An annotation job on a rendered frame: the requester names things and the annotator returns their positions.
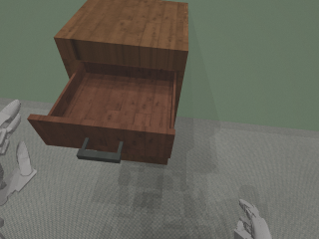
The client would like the cabinet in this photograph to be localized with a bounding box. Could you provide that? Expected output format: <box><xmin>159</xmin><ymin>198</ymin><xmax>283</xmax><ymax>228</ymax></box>
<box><xmin>54</xmin><ymin>0</ymin><xmax>188</xmax><ymax>165</ymax></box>

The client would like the robot left hand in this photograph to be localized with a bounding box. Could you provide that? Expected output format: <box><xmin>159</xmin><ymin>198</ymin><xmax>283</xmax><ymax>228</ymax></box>
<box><xmin>0</xmin><ymin>100</ymin><xmax>37</xmax><ymax>206</ymax></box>

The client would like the drawer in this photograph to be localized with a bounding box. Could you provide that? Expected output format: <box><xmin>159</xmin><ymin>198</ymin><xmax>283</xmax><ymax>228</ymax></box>
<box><xmin>27</xmin><ymin>60</ymin><xmax>177</xmax><ymax>158</ymax></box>

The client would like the handle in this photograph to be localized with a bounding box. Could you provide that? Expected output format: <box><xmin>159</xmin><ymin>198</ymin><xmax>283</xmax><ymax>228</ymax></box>
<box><xmin>77</xmin><ymin>137</ymin><xmax>124</xmax><ymax>163</ymax></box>

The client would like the robot right hand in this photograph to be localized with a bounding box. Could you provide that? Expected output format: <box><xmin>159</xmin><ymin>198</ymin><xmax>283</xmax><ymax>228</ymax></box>
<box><xmin>233</xmin><ymin>199</ymin><xmax>272</xmax><ymax>239</ymax></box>

